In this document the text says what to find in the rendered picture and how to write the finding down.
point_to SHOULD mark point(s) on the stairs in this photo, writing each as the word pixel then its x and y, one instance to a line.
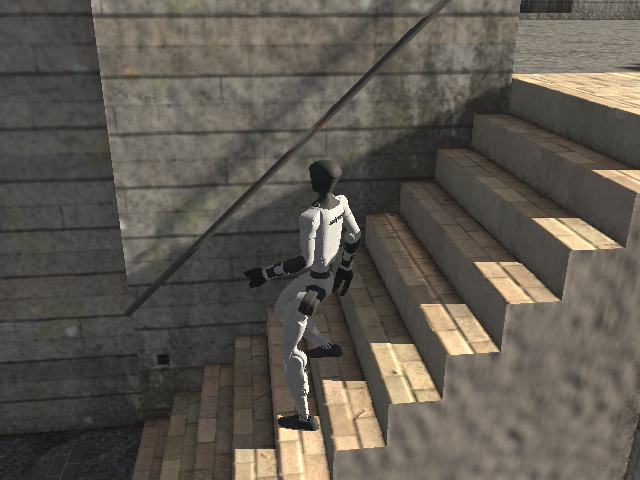
pixel 491 330

